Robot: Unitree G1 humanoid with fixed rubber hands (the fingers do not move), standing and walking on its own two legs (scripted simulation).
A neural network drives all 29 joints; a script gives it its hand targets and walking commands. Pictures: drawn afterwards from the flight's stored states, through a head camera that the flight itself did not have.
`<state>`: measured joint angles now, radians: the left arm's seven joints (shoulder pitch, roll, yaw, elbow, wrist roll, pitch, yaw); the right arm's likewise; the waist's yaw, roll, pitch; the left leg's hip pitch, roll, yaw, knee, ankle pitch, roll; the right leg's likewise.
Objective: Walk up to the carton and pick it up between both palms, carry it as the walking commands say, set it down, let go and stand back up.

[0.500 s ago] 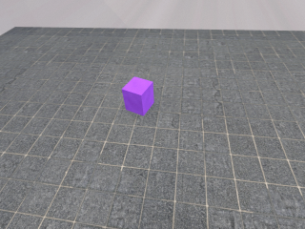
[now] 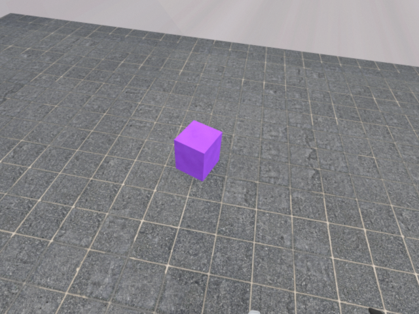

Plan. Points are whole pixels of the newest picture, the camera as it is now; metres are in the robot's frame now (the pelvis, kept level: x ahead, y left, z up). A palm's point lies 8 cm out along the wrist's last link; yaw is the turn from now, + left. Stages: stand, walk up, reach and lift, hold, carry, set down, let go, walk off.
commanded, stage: walk up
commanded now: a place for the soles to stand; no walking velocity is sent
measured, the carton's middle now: (198, 150) +1.14 +0.04 -0.64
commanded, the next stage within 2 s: none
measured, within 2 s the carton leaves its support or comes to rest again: neither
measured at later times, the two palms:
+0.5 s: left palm (5, 256) +0.26 +0.42 -0.07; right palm (325, 220) +0.37 -0.29 -0.07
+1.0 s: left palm (47, 158) +0.52 +0.43 -0.05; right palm (294, 187) +0.49 -0.25 -0.10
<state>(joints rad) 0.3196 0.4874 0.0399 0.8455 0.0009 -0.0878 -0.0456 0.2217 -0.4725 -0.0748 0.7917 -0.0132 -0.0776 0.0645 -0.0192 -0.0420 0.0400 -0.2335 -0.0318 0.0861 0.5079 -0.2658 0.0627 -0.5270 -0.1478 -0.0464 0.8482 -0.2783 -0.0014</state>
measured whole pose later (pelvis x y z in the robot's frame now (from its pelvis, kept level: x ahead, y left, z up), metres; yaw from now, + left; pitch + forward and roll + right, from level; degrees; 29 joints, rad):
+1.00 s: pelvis +0.42 +0.08 -0.01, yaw +0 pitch -1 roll -1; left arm 0.27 0.50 0.08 0.76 0.00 -0.11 -0.02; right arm 0.30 -0.48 -0.06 0.79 -0.02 -0.06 0.05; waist -0.01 0.06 0.05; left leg -0.45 0.05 0.00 1.00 -0.42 0.02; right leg -0.33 -0.05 -0.09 0.61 -0.26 -0.02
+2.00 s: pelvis +0.70 +0.16 -0.01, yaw -4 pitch -1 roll +0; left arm 0.19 0.44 0.01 0.93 -0.01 -0.03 0.00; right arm 0.07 -0.43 -0.01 0.92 0.00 -0.06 -0.01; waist 0.03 -0.02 0.06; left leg -0.36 0.05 0.06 0.67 -0.29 0.00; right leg -0.29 -0.04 0.01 0.67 -0.36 0.04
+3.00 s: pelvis +0.76 +0.24 -0.02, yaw -25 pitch -2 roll +0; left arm 0.18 0.46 0.04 0.83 0.01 -0.03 0.01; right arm 0.18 -0.45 -0.05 0.84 -0.01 -0.01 0.00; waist -0.01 0.01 0.08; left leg -0.32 0.04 0.06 0.75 -0.38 0.00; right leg -0.38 0.02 0.05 0.78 -0.35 -0.01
